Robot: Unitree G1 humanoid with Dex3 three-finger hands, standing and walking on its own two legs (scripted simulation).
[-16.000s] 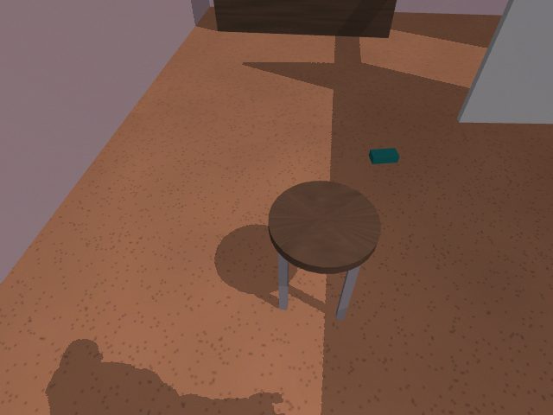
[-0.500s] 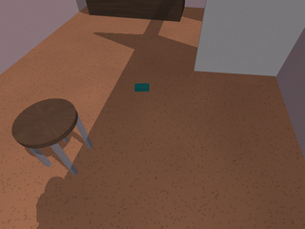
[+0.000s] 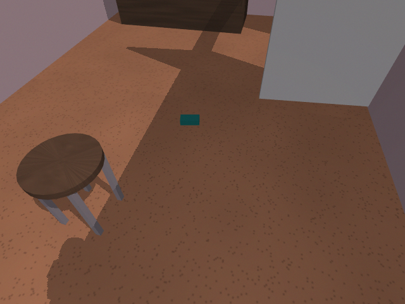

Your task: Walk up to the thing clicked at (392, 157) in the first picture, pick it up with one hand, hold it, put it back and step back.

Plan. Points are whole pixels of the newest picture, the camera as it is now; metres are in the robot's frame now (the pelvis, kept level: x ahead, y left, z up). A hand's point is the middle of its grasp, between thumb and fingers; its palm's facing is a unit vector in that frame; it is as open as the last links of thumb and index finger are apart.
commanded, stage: walk up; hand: left
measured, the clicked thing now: (189, 119) +1.51 +0.17 -0.76
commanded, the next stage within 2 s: none
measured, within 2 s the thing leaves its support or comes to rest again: neither
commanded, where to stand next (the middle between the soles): +1.13 -0.08 m, yaw +0 degrees
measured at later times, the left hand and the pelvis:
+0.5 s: hand (83, 279) +0.22 +0.31 -0.15, palm faces -0.06 -0.95 -0.32, open 7.4 cm; pelvis +0.15 +0.03 -0.01, yaw +0 degrees
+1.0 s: hand (125, 190) +0.46 +0.26 -0.14, palm faces -0.03 -0.94 -0.35, open 7.4 cm; pelvis +0.40 -0.01 -0.01, yaw -1 degrees
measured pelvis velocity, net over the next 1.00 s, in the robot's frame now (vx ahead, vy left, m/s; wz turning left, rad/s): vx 0.40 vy -0.01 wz -0.01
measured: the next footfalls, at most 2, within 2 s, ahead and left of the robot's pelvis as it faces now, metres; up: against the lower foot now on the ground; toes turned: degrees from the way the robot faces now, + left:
left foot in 0.20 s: +0.13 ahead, +0.15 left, +0.00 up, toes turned +5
right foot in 0.64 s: +0.41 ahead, -0.12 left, +0.00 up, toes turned -5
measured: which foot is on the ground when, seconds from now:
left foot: down 0.00-0.04, up 0.06-0.18, down 0.20-0.68, up 0.70-1.00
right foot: down 0.00-0.22, up 0.24-0.62, down 0.64-1.00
